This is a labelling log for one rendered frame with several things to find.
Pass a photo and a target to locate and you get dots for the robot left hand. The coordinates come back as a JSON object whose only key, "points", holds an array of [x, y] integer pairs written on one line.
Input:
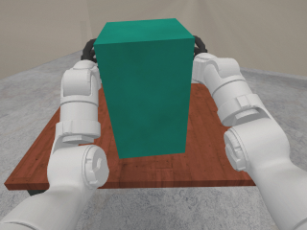
{"points": [[88, 52]]}

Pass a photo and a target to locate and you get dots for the robot left upper arm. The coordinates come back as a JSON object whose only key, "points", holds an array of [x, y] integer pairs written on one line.
{"points": [[74, 174]]}

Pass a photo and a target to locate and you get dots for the carton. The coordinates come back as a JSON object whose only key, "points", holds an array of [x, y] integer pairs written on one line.
{"points": [[146, 72]]}

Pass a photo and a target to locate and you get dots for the table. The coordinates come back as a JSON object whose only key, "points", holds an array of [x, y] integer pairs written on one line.
{"points": [[203, 164]]}

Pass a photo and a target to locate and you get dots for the robot left forearm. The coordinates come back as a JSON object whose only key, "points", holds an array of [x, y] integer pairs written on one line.
{"points": [[79, 101]]}

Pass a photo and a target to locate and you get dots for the robot right hand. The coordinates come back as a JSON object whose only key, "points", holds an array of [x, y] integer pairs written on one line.
{"points": [[201, 46]]}

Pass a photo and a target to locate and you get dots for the robot right forearm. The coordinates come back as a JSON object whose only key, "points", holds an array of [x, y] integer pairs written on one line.
{"points": [[229, 89]]}

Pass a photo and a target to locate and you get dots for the robot right upper arm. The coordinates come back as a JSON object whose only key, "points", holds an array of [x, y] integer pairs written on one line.
{"points": [[260, 149]]}

